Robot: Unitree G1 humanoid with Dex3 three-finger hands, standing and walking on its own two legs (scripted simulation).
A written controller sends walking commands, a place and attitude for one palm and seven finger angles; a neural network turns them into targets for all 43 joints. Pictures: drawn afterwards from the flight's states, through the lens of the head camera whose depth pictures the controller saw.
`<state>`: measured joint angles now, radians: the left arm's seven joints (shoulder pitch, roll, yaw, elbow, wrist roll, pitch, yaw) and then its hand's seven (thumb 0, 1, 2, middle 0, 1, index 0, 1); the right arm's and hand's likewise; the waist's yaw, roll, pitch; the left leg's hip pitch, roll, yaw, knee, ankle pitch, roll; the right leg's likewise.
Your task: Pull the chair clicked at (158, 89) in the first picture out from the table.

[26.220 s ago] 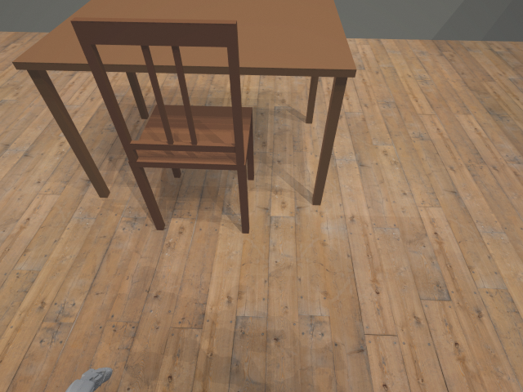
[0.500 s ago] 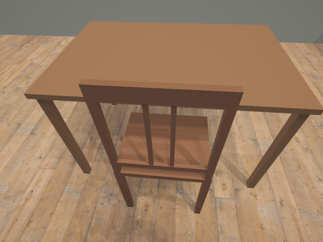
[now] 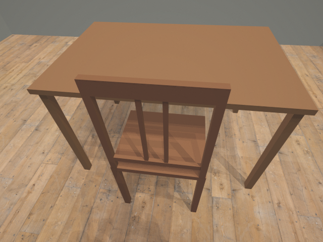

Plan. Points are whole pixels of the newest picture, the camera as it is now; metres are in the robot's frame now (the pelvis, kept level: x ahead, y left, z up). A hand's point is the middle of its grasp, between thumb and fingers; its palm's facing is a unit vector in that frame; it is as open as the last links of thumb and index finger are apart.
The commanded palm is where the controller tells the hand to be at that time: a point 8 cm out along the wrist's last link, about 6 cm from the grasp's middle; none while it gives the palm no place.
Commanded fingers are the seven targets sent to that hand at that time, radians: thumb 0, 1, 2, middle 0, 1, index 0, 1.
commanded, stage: come to a stop and stand still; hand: left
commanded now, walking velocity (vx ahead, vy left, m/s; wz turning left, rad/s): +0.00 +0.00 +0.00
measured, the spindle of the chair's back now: (142, 133) +0.49 +0.11 -0.08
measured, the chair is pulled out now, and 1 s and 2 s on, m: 0.00 0.00 0.00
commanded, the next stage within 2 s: look again from close up in 0.10 s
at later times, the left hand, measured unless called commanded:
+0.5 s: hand out of the picture +0.02 +0.20 -0.19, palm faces +0.00 -0.96 -0.26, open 7.3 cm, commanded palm none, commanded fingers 0.00 0.90 0.90 -0.20 -0.30 -0.20 -0.30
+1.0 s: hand out of the picture +0.04 +0.20 -0.18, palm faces -0.02 -0.98 -0.21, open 7.3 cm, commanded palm none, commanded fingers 0.00 0.90 0.90 -0.20 -0.30 -0.20 -0.30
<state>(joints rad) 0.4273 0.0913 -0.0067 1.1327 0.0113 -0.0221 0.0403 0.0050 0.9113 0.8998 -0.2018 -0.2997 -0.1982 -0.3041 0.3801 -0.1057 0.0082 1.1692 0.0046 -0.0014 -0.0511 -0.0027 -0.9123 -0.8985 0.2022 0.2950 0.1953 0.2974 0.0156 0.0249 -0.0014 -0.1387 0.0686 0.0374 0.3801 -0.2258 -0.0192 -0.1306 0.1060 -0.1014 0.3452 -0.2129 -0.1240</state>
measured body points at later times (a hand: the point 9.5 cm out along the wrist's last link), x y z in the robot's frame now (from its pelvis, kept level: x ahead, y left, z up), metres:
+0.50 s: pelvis -0.01 +0.02 -0.03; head -0.01 -0.01 +0.42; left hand +0.02 +0.25 -0.17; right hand -0.04 -0.20 -0.20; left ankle -0.02 +0.13 -0.74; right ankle -0.01 -0.08 -0.74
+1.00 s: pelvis +0.02 +0.02 -0.01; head +0.05 +0.02 +0.44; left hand +0.04 +0.25 -0.16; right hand +0.03 -0.20 -0.17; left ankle -0.02 +0.12 -0.74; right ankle -0.01 -0.08 -0.74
